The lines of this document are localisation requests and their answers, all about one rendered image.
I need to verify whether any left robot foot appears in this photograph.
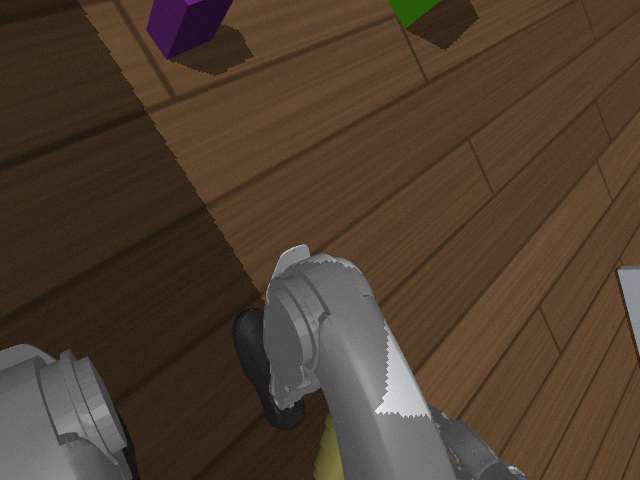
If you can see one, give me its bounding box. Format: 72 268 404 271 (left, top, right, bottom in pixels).
114 407 141 480

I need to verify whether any right robot arm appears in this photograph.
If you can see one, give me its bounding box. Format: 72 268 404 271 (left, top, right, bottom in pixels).
479 462 532 480

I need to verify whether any right robot hand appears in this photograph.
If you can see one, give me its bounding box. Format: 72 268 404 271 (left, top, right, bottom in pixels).
428 405 502 480

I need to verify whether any right robot foot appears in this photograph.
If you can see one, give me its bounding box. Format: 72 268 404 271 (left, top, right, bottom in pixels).
232 308 305 430

